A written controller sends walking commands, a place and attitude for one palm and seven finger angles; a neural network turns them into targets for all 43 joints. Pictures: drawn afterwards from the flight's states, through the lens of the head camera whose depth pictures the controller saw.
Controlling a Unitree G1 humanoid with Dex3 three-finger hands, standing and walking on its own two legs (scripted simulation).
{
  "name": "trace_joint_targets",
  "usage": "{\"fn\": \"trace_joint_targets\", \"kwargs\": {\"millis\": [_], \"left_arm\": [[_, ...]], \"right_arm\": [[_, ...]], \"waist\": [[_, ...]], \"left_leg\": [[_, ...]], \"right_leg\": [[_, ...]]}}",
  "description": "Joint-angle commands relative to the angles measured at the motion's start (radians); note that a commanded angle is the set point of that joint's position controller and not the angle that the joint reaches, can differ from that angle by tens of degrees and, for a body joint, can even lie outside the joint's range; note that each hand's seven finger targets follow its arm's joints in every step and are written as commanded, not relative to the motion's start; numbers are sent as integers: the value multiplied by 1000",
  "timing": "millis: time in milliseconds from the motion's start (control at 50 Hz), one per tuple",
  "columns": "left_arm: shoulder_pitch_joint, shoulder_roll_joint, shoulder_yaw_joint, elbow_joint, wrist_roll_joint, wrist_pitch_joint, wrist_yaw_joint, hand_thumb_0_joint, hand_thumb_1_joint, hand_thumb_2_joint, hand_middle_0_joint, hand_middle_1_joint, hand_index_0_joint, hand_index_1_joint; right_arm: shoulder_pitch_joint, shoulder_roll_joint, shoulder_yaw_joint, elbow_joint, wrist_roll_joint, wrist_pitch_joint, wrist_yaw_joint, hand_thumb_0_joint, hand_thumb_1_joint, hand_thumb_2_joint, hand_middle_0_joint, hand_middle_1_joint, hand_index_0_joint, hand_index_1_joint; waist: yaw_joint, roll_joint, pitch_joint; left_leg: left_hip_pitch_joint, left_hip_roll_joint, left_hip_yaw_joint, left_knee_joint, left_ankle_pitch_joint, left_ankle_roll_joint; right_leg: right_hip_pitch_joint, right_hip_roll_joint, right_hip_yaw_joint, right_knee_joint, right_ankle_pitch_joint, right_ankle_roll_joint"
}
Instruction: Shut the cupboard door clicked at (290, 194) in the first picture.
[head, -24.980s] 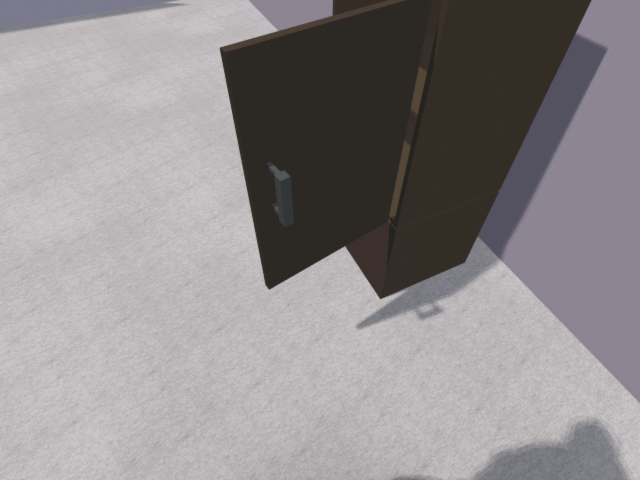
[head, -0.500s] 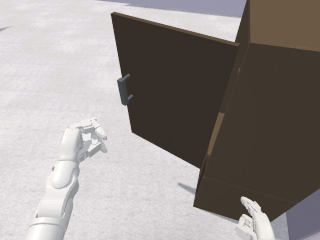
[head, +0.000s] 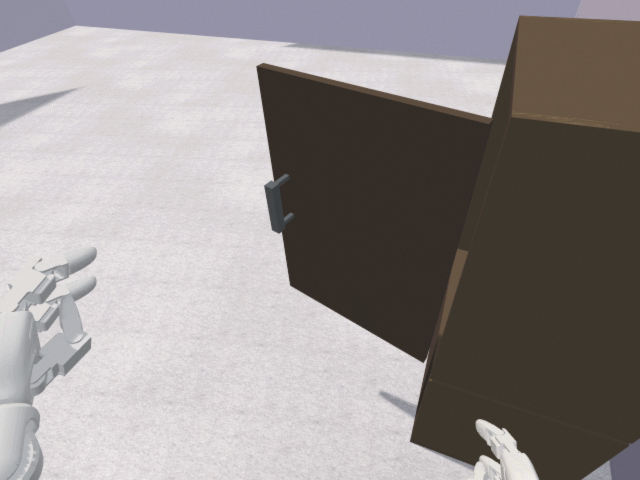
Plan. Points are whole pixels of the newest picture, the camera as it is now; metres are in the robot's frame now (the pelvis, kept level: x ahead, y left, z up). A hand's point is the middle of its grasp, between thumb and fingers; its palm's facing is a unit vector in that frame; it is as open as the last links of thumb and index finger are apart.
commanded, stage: draw the hand back to the body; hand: left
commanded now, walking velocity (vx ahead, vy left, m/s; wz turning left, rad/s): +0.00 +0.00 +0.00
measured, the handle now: (281, 203) +0.65 +0.16 -0.02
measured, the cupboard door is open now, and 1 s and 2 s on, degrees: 75 75 75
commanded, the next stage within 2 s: step back with the hand held close in 0.40 s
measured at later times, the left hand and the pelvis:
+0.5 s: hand (79, 344) +0.19 +0.25 +0.17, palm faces +0.45 -0.79 -0.41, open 7.4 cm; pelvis -0.01 -0.01 +0.00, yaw +0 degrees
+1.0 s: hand (40, 361) +0.17 +0.28 +0.17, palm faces +0.42 -0.76 -0.50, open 7.4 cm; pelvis -0.04 +0.02 -0.01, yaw -2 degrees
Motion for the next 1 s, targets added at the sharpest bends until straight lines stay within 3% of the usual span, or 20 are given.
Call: {"fn": "trace_joint_targets", "kwargs": {"millis": [0,40,100,160,200,260,320,400,500,520,540,560,620,680,700,760,820,860,980], "left_arm": [[-5,223,185,-273,-1,-81,27,0,900,900,-200,-300,-200,-300],[-34,161,125,-222,3,-78,24,0,900,900,-200,-300,-200,-300],[-100,153,107,-182,6,-79,26,0,900,900,-200,-300,-200,-300],[-127,172,117,-208,11,-89,34,0,900,900,-200,-300,-200,-300],[-110,191,132,-230,11,-91,37,0,900,900,-200,-300,-200,-300],[-88,204,148,-280,13,-99,44,0,900,900,-200,-300,-200,-300],[-81,210,157,-287,15,-94,43,0,900,900,-200,-300,-200,-300],[-43,197,164,-222,8,-88,35,0,900,900,-200,-300,-200,-300],[-39,176,146,-193,5,-89,24,0,900,900,-200,-300,-200,-300],[-146,279,254,-247,11,-128,39,0,900,900,-200,-300,-200,-300],[-49,214,206,-181,12,-136,37,0,900,900,-200,-300,-200,-300],[-24,190,176,-185,17,-140,37,0,900,900,-200,-300,-200,-300],[18,206,187,-222,19,-162,47,0,900,900,-200,-300,-200,-300],[66,233,215,-286,13,-169,61,0,900,900,-200,-300,-200,-300],[80,261,246,-307,11,-171,65,0,900,900,-200,-300,-200,-300],[93,271,264,-355,11,-165,68,0,900,900,-200,-300,-200,-300],[88,262,261,-341,9,-155,61,0,900,900,-200,-300,-200,-300],[91,247,253,-315,10,-151,60,0,900,900,-200,-300,-200,-300],[66,224,238,-251,31,-149,65,0,900,900,-200,-300,-200,-300]], "right_arm": [[-147,-100,-51,-167,1,-81,-7,0,-900,-900,200,300,200,300],[-144,-103,-53,-156,3,-82,-9,0,-900,-900,200,300,200,300],[-142,-119,-59,-142,3,-88,-17,0,-900,-900,200,300,200,300],[-144,-114,-61,-146,2,-96,-24,0,-900,-900,200,300,200,300],[-145,-113,-59,-143,0,-105,-25,0,-900,-900,200,300,200,300],[-153,-101,-55,-148,-3,-117,-25,0,-900,-900,200,300,200,300],[-155,-97,-48,-144,-4,-122,-24,0,-900,-900,200,300,200,300],[-154,-97,-52,-139,-3,-115,-21,0,-900,-900,200,300,200,300],[-148,-101,-57,-140,-1,-105,-17,0,-900,-900,200,300,200,300],[-137,-149,-79,-172,9,-79,-13,0,-900,-900,200,300,200,300],[-115,-133,-79,-155,5,-64,-11,0,-900,-900,200,300,200,300],[-122,-129,-81,-157,4,-54,-5,0,-900,-900,200,300,200,300],[-116,-122,-85,-165,7,-35,-1,0,-900,-900,200,300,200,300],[-119,-134,-91,-188,11,-14,-6,0,-900,-900,200,300,200,300],[-130,-138,-92,-192,8,-11,-12,0,-900,-900,200,300,200,300],[-135,-141,-95,-222,5,9,-25,0,-900,-900,200,300,200,300],[-119,-141,-99,-229,1,19,-29,0,-900,-900,200,300,200,300],[-107,-148,-104,-233,1,23,-29,0,-900,-900,200,300,200,300],[-103,-156,-100,-237,7,29,-31,0,-900,-900,200,300,200,300]], "waist": [[15,-4,-64],[-4,-41,13],[-15,-65,61],[-6,-52,-9],[3,-13,-48],[13,3,-96],[13,40,-60],[14,-14,1],[8,-41,7],[-39,-42,12],[-46,-98,-25],[-48,-107,-38],[-51,-123,-104],[-56,-79,-160],[-52,-37,-179],[-40,52,-210],[-41,27,-190],[-46,1,-171],[-59,-62,-75]], "left_leg": [[-147,62,-27,-79,318,-48],[-154,64,-22,-92,239,-42],[-162,61,-24,-101,147,-26],[-140,52,-21,-96,124,-17],[-136,49,-21,-95,131,-17],[-131,45,-14,-85,194,-19],[-144,47,-17,-86,232,-31],[-160,54,-14,-92,226,-30],[-155,56,-6,-95,202,-24],[-236,76,-40,-27,95,-5],[-210,66,-46,30,71,-1],[-195,59,-45,65,64,-1],[-231,60,-55,101,56,-10],[-215,83,-72,43,166,-15],[-220,99,-82,23,242,-19],[-261,152,-123,-4,531,-44],[-298,172,-124,2,594,-58],[-343,185,-126,-7,499,-42],[-615,167,-145,-55,-88,38]], "right_leg": [[136,-30,32,-35,156,-6],[70,-32,31,-48,91,-1],[28,-34,33,-67,12,1],[49,-38,39,-60,-12,2],[83,-41,45,-57,-3,-1],[127,-43,48,-42,67,-3],[127,-40,46,-40,103,-6],[102,-35,46,-57,92,-7],[89,-37,48,-67,64,-1],[16,-106,201,-105,64,-21],[-15,-157,229,-124,39,-40],[-40,-184,262,-141,29,-52],[-18,-239,266,-100,80,-82],[-13,-200,202,-3,176,-60],[3,-174,171,47,236,-46],[49,-87,98,188,361,-2],[41,-75,103,227,328,2],[37,-70,114,237,281,5],[85,-82,179,226,186,10]]}}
